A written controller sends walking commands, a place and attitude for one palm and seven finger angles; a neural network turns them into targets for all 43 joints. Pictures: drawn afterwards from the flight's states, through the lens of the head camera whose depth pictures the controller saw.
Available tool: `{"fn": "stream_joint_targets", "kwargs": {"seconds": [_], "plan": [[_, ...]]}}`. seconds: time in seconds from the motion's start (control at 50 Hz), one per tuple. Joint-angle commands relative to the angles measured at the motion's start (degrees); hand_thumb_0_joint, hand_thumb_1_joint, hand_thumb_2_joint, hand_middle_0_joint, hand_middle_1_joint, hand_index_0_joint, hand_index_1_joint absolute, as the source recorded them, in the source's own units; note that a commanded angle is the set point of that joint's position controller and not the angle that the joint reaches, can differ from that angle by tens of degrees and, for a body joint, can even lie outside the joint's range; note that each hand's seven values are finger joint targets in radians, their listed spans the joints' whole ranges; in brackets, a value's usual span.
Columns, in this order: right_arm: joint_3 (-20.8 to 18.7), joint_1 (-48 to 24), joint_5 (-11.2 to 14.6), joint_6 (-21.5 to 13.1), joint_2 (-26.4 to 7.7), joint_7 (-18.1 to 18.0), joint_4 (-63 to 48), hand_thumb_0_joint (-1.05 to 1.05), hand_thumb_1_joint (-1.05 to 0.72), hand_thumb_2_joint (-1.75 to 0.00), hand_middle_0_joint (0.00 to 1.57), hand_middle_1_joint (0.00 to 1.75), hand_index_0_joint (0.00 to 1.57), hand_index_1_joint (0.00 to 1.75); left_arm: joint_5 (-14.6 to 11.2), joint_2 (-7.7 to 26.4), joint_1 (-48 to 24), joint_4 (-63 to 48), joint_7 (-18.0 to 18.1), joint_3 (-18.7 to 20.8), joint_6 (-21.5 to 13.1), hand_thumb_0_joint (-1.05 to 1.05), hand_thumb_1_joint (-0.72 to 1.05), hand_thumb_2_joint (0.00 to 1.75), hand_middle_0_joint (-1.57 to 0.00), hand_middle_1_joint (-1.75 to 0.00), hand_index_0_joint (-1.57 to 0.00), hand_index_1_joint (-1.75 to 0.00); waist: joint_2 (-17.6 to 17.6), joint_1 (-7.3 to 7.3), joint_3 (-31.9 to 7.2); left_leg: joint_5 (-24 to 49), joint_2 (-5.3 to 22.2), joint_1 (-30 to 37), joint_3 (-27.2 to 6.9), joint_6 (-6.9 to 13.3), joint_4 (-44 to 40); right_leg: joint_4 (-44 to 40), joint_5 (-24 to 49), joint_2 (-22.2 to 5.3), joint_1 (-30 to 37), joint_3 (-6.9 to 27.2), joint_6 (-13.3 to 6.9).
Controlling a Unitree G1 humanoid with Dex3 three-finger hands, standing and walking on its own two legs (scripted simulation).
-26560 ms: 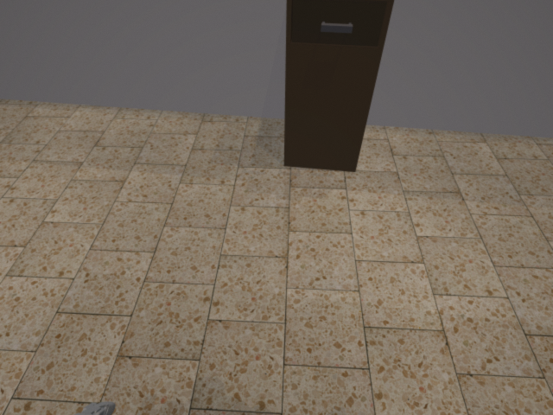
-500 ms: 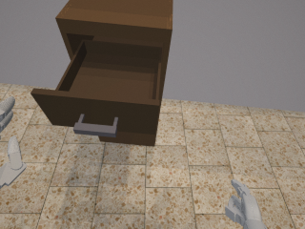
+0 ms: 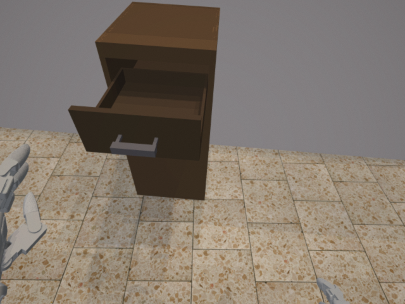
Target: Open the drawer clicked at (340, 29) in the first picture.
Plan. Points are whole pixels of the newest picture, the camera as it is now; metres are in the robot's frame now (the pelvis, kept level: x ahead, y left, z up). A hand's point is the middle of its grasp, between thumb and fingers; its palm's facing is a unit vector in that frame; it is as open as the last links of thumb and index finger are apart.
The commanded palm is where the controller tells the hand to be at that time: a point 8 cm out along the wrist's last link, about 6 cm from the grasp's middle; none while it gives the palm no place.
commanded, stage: stop stepping back and stand still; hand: left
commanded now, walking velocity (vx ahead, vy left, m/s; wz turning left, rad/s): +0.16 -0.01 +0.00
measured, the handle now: (135, 144) +0.52 +0.20 -0.01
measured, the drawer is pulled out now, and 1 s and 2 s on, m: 0.29 0.29 0.29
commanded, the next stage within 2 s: let the arm hang, fingers relaxed in 0.30 s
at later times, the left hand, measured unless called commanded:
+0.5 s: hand (63, 266) +0.18 +0.25 +0.03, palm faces +0.24 -0.87 -0.43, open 7.4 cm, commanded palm none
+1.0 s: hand out of the picture -0.07 +0.19 -0.16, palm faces +0.09 -0.97 -0.21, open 7.3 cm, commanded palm none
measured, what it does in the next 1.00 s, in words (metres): steps on the spot: left foot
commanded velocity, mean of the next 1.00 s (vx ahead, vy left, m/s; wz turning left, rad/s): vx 0.03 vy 0.01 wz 0.00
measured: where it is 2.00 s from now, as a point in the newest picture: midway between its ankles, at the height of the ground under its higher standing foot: outside the picture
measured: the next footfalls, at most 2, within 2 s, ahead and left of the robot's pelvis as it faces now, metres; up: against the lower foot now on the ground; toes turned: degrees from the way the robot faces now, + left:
left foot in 0.42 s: +0.05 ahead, +0.12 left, +0.00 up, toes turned +3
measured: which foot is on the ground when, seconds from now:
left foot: down 0.00-0.18, up 0.20-0.40, down 0.42-1.00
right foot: down 0.00-1.00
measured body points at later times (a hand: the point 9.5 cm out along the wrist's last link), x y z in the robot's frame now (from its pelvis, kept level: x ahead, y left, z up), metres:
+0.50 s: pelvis -0.02 +0.00 -0.01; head -0.01 -0.01 +0.44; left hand +0.17 +0.29 +0.05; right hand +0.15 -0.24 -0.12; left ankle +0.01 +0.11 -0.74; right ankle +0.01 -0.09 -0.73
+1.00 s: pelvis -0.01 +0.01 +0.01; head +0.02 +0.01 +0.46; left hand -0.07 +0.24 -0.15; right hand -0.01 -0.22 -0.15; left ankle +0.01 +0.11 -0.74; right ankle +0.01 -0.10 -0.74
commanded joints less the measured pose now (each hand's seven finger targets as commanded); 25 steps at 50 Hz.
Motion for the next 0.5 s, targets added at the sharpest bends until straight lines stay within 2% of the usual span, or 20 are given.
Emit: {"fn": "stream_joint_targets", "kwargs": {"seconds": [0.0,0.02,0.04,0.08,0.1,0.12,0.14,0.16,0.18,0.22,0.26,0.28,0.3,0.34,0.36,0.38,0.4,0.42,0.44,0.48], "plan": [[-1.65,-8.05,0.21,-5.01,-3.52,0.35,-9.81,0.0,-0.9,-0.9,0.2,0.3,0.2,0.3,0.7,12.08,-2.21,-14.42,1.61,10.62,-4.72,0.0,0.9,0.9,-0.2,-0.3,-0.2,-0.3,18.62,0.42,1.84,-13.27,15.85,-5.54,-20.36,8.41,-15.42,20.64,-12.37,0.45,-3.23,1.92,1.84],[-1.73,-8.03,0.55,-5.35,-3.37,0.45,-9.5,0.0,-0.9,-0.9,0.2,0.3,0.2,0.3,0.28,12.97,-2.0,-14.23,1.49,11.42,-4.85,0.0,0.9,0.9,-0.2,-0.3,-0.2,-0.3,14.98,0.72,2.53,-9.28,15.56,-5.7,-18.55,8.64,-12.66,19.65,-11.73,0.0,-3.6,2.51,1.98],[-1.47,-8.1,0.7,-5.36,-3.94,0.54,-9.18,0.0,-0.9,-0.9,0.2,0.3,0.2,0.3,0.26,10.95,-0.77,-12.84,1.35,9.86,-4.83,0.0,0.9,0.9,-0.2,-0.3,-0.2,-0.3,10.86,1.1,4.21,-3.9,13.89,-7.96,-15.18,7.44,-10.25,14.06,-11.97,-0.43,-1.08,2.06,1.92],[-1.36,-8.76,1.04,-4.94,-5.12,0.52,-8.61,0.0,-0.9,-0.9,0.2,0.3,0.2,0.3,-0.44,9.86,0.35,-9.32,0.89,9.73,-4.9,0.0,0.9,0.9,-0.2,-0.3,-0.2,-0.3,9.82,1.71,4.6,-1.44,11.71,-11.8,-10.2,5.13,-4.52,-0.64,-6.87,-0.45,8.13,0.37,2.01],[-1.47,-8.65,1.05,-4.53,-5.4,0.56,-8.32,0.0,-0.9,-0.9,0.2,0.3,0.2,0.3,-0.31,9.68,-0.47,-8.27,0.5,9.67,-5.27,0.0,0.9,0.9,-0.2,-0.3,-0.2,-0.3,7.66,1.43,4.39,-2.92,9.56,-13.99,-8.41,3.88,-0.93,-6.99,-1.98,-0.75,12.72,0.78,1.88],[-1.77,-8.74,1.2,-4.06,-5.19,0.62,-8.5,0.0,-0.9,-0.9,0.2,0.3,0.2,0.3,-0.04,9.99,-0.34,-6.94,0.27,9.74,-5.55,0.0,0.9,0.9,-0.2,-0.3,-0.2,-0.3,1.94,1.2,4.08,-4.49,6.03,-16.14,-5.92,2.06,5.59,-12.09,-0.02,-3.87,15.09,7.72,0.16],[-1.97,-9.1,1.44,-3.7,-5.06,0.74,-9.1,0.0,-0.9,-0.9,0.2,0.3,0.2,0.3,-0.43,11.0,-2.99,-7.09,0.18,10.18,-5.99,0.0,0.9,0.9,-0.2,-0.3,-0.2,-0.3,-5.54,0.16,3.23,-10.44,1.13,-20.25,-2.59,0.19,13.47,-16.33,-5.44,-11.48,15.13,20.83,-3.61],[-2.9,-6.81,1.7,-3.28,-4.7,1.15,-8.65,0.0,-0.9,-0.9,0.2,0.3,0.2,0.3,-0.59,10.62,-3.13,-5.88,0.16,10.32,-6.1,0.0,0.9,0.9,-0.2,-0.3,-0.2,-0.3,-10.46,0.64,0.38,-13.36,-1.02,-18.43,-1.63,-0.82,23.13,-22.68,-20.68,-17.8,11.06,30.55,-6.21],[-3.6,-6.34,1.55,-2.44,-5.19,1.47,-8.61,0.0,-0.9,-0.9,0.2,0.3,0.2,0.3,-0.77,8.8,-1.81,-5.26,0.02,8.72,-6.09,0.0,0.9,0.9,-0.2,-0.3,-0.2,-0.3,-10.43,0.59,1.96,-10.34,-0.55,-19.3,-3.79,-1.19,29.84,-24.59,-21.0,-18.48,9.12,32.06,-5.98],[-2.72,-7.78,1.21,-1.68,-4.68,1.73,-8.61,0.0,-0.9,-0.9,0.2,0.3,0.2,0.3,-0.84,9.64,-4.12,-7.1,-0.1,8.77,-6.39,0.0,0.9,0.9,-0.2,-0.3,-0.2,-0.3,-5.01,-0.01,2.14,-7.4,1.21,-17.74,-5.21,-1.52,28.73,-21.49,-12.12,-17.64,6.76,25.89,-7.74],[-1.1,-8.91,0.79,-1.45,-3.06,1.11,-9.22,0.0,-0.9,-0.9,0.2,0.3,0.2,0.3,-0.23,9.54,-3.84,-7.87,0.25,8.04,-6.42,0.0,0.9,0.9,-0.2,-0.3,-0.2,-0.3,-5.49,0.25,1.67,-5.29,1.21,-10.91,-2.6,-1.01,19.24,-20.91,-8.62,-14.71,3.24,17.21,-6.67],[-0.75,-9.78,0.73,-1.65,-2.72,0.77,-9.51,0.0,-0.9,-0.9,0.2,0.3,0.2,0.3,-0.06,9.23,-4.16,-8.75,0.51,7.27,-6.08,0.0,0.9,0.9,-0.2,-0.3,-0.2,-0.3,-7.06,0.8,1.82,-5.06,0.8,-7.62,-1.38,-0.65,14.16,-21.27,-10.55,-13.92,1.8,15.52,-5.99],[-0.62,-9.91,0.49,-2.01,-2.76,0.46,-9.64,0.0,-0.9,-0.9,0.2,0.3,0.2,0.3,0.03,9.34,-4.53,-10.43,0.9,7.11,-5.8,0.0,0.9,0.9,-0.2,-0.3,-0.2,-0.3,-5.42,0.9,1.53,-3.54,0.33,-3.82,-0.18,-0.33,8.33,-21.34,-13.57,-13.12,0.72,14.79,-5.28],[-0.39,-9.2,0.17,-2.62,-2.93,-0.16,-9.72,0.0,-0.9,-0.9,0.2,0.3,0.2,0.3,-0.01,9.72,-3.73,-13.59,1.75,7.04,-5.53,0.0,0.9,0.9,-0.2,-0.3,-0.2,-0.3,0.34,0.93,0.69,-1.2,0.46,1.61,-0.75,0.06,-2.14,-17.75,-13.06,-10.06,2.04,12.29,-3.0],[-0.66,-8.91,0.15,-2.94,-3.58,-0.27,-10.29,0.0,-0.9,-0.9,0.2,0.3,0.2,0.3,-0.3,9.52,-3.97,-14.46,1.88,6.81,-5.58,0.0,0.9,0.9,-0.2,-0.3,-0.2,-0.3,2.75,1.14,0.82,-1.69,3.13,1.69,-3.76,0.82,-5.6,-14.25,-11.42,-7.88,3.33,11.24,-1.45],[-3.37,-4.02,-0.99,-4.04,-9.56,6.04,4.99,0.0,-0.9,-0.9,0.2,0.3,0.2,0.3,5.42,-4.17,-7.07,36.17,-5.94,-14.21,5.11,0.0,0.9,0.9,-0.2,-0.3,-0.2,-0.3,9.58,-2.67,5.49,11.56,9.37,-3.48,-15.65,2.4,2.07,4.29,0.02,-5.81,-8.05,3.65,0.58],[-2.34,-1.07,-1.01,0.14,-7.11,5.42,3.13,0.0,-0.9,-0.9,0.2,0.3,0.2,0.3,3.51,-5.99,-5.76,37.66,-7.41,-12.76,9.6,0.0,0.9,0.9,-0.2,-0.3,-0.2,-0.3,12.08,-0.89,1.44,13.02,14.24,-5.85,-18.7,5.76,-1.98,11.01,-7.39,-2.07,-5.96,3.76,1.87],[-1.85,-2.88,-1.42,1.93,-6.08,5.04,1.63,0.0,-0.9,-0.9,0.2,0.3,0.2,0.3,3.7,-6.66,-8.67,38.82,-7.44,-13.68,10.79,0.0,0.9,0.9,-0.2,-0.3,-0.2,-0.3,5.95,-0.12,-1.48,5.4,15.78,-9.18,-22.04,7.19,-2.87,15.91,-15.2,-0.93,-3.93,4.5,1.92],[-1.13,-3.19,-1.97,2.03,-5.23,4.48,0.81,0.0,-0.9,-0.9,0.2,0.3,0.2,0.3,3.67,-5.99,-11.66,40.33,-7.77,-13.71,10.7,0.0,0.9,0.9,-0.2,-0.3,-0.2,-0.3,4.47,-0.19,-3.09,8.35,14.16,-8.85,-23.62,7.91,-3.74,16.93,-16.16,0.15,-4.11,5.58,1.9],[-0.38,-5.76,-2.33,2.59,-5.13,3.73,1.22,0.0,-0.9,-0.9,0.2,0.3,0.2,0.3,3.32,-5.0,-14.11,47.26,-8.21,-14.35,10.49,0.0,0.9,0.9,-0.2,-0.3,-0.2,-0.3,-1.21,2.42,-3.11,27.51,11.89,-6.7,-17.35,6.81,1.18,9.44,-8.85,-0.31,1.33,6.15,1.88]]}}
